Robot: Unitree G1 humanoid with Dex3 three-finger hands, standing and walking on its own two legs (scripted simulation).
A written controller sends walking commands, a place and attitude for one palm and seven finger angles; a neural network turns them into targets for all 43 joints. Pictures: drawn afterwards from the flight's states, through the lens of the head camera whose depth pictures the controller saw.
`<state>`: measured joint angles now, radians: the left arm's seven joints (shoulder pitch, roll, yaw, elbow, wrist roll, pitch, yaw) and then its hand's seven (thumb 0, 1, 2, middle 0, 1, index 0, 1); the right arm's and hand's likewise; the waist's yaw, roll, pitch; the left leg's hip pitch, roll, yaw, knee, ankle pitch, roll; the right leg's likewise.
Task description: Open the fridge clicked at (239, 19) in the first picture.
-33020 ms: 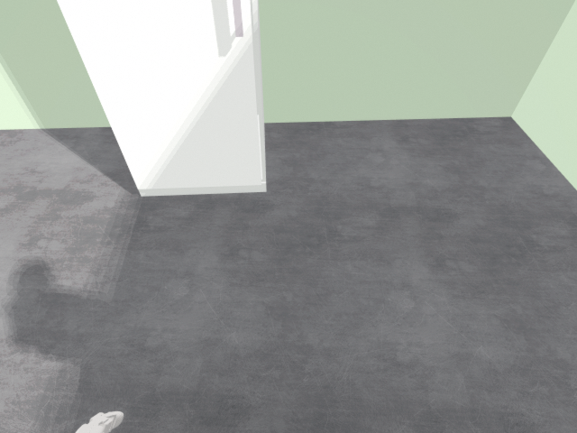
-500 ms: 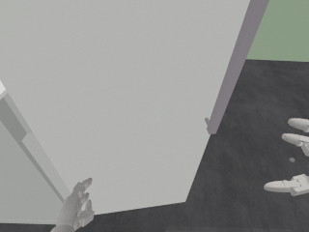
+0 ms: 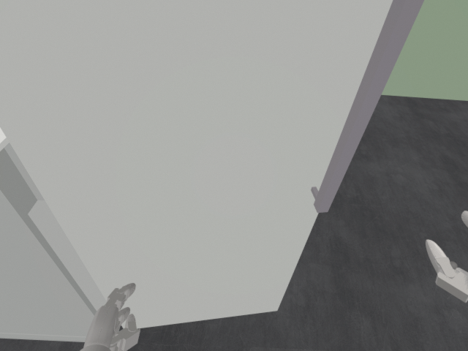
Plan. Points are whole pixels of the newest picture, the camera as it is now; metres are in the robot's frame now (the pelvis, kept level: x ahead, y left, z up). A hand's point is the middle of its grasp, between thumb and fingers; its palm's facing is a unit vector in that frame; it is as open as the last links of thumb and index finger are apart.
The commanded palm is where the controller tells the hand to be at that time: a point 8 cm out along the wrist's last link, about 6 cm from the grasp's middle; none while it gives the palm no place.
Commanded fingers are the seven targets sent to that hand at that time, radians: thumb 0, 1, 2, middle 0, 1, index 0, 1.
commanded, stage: draw the hand back to the body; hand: right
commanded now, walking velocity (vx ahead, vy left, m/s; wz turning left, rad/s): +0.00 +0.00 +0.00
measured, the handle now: (350, 116) +0.42 -0.19 +0.24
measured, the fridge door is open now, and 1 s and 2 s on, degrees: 80 80 80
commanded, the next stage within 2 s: step back with the hand held close in 0.46 s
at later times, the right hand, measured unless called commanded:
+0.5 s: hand (451, 271) +0.18 -0.27 +0.16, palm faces +0.49 +0.79 -0.37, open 7.5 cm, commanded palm +0.13 -0.30 +0.17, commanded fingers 0.00 -0.90 -0.90 0.20 0.30 0.20 0.30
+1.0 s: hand out of the picture +0.16 -0.28 +0.15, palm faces +0.38 +0.79 -0.48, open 7.4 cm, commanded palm +0.10 -0.32 +0.18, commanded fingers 0.00 -0.90 -0.90 0.20 0.30 0.20 0.30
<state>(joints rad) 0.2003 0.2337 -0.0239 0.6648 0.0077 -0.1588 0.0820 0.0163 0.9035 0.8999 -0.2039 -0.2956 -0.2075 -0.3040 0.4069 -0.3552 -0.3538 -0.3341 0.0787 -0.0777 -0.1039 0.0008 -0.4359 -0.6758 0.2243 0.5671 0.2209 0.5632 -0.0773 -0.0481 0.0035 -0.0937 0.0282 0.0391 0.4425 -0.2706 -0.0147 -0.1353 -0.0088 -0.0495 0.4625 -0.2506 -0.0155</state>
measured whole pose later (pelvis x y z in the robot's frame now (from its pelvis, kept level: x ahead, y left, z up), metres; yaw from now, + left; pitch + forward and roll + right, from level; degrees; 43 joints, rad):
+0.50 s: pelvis +0.00 +0.01 +0.00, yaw +0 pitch -5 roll +0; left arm 0.19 0.22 -0.03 0.67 0.02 -0.15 0.09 0.02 0.90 0.90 -0.20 -0.30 -0.21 -0.30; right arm 0.42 -0.35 -0.35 -0.35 0.08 -0.06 -0.10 0.01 -0.88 -0.89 0.21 0.30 0.21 0.30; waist -0.09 -0.05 0.02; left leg -0.06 0.02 0.05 0.41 -0.25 0.00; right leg -0.11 -0.02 -0.04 0.43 -0.23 0.00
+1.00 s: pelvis -0.04 -0.02 +0.00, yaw +1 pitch +0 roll +1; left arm 0.18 0.22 -0.01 0.54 0.01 -0.03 0.09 0.01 0.90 0.90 -0.20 -0.30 -0.21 -0.30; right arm 0.54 -0.43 -0.42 -0.49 0.06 -0.17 -0.12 0.01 -0.88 -0.89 0.21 0.30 0.21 0.30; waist -0.02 0.01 0.04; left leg -0.27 0.04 0.02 0.47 -0.20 -0.04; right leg -0.31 0.00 -0.07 0.50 -0.19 -0.05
